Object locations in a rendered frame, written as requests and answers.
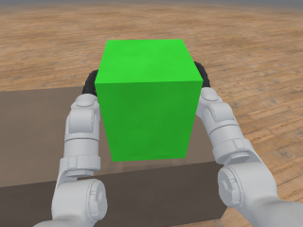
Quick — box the robot right forearm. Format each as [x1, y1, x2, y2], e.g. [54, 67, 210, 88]
[196, 87, 277, 193]

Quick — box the robot right upper arm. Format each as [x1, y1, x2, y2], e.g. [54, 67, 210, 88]
[218, 161, 303, 227]

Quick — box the left robot hand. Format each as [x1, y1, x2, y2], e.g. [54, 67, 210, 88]
[81, 70, 98, 96]

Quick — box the carton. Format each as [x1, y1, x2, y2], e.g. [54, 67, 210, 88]
[94, 39, 204, 162]

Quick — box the robot left upper arm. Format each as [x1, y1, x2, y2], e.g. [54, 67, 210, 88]
[33, 179, 108, 227]

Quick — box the right robot hand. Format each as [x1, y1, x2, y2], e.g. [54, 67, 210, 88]
[194, 61, 210, 88]

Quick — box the robot left forearm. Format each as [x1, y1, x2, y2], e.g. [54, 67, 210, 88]
[51, 94, 101, 217]

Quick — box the pedestal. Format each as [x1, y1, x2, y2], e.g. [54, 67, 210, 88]
[0, 86, 228, 227]

